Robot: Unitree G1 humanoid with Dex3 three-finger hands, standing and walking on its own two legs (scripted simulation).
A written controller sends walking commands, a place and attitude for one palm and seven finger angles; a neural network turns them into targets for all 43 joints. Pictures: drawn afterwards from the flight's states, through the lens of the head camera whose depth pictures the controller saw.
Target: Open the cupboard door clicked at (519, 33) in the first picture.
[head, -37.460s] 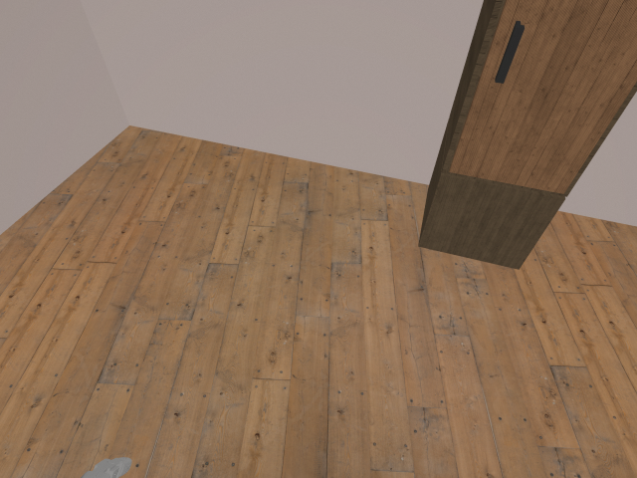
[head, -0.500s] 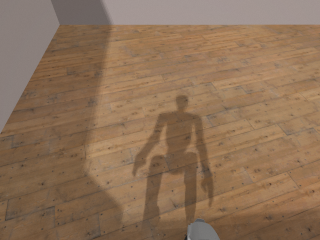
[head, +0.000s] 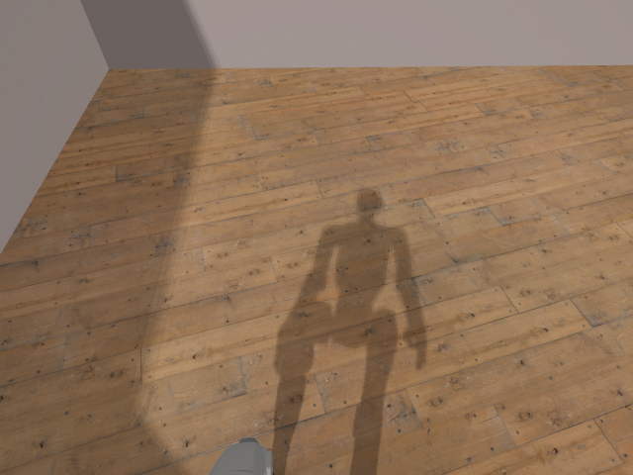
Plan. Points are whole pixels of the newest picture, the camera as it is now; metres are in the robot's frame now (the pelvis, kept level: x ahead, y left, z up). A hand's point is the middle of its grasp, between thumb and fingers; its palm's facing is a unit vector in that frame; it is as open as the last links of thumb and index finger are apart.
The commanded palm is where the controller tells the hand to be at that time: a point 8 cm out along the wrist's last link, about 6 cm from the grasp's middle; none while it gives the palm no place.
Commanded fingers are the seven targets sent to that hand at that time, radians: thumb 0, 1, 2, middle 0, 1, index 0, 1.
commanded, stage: turn to face it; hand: left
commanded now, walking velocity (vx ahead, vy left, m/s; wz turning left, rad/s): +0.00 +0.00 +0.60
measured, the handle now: out of the picture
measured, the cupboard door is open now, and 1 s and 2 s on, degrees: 46 46 46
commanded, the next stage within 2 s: none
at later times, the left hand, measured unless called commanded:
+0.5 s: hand (167, 443) +0.19 +0.23 -0.16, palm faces +0.25 -0.94 -0.25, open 7.4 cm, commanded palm none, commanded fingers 0.00 0.90 0.90 -0.20 -0.30 -0.20 -0.30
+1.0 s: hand out of the picture +0.04 +0.15 -0.18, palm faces +0.60 -0.76 -0.25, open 7.3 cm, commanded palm none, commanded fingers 0.00 0.90 0.90 -0.20 -0.30 -0.20 -0.30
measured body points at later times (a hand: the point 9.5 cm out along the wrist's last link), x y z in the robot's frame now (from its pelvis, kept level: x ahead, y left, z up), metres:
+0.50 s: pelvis +0.11 +0.00 +0.00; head +0.16 +0.02 +0.44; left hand +0.17 +0.28 -0.14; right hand +0.23 -0.22 -0.15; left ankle +0.13 +0.10 -0.74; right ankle +0.14 -0.16 -0.69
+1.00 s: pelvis +0.15 -0.02 -0.01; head +0.20 +0.02 +0.43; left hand +0.01 +0.19 -0.16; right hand +0.40 -0.16 -0.15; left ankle +0.09 +0.07 -0.73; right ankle +0.14 -0.15 -0.74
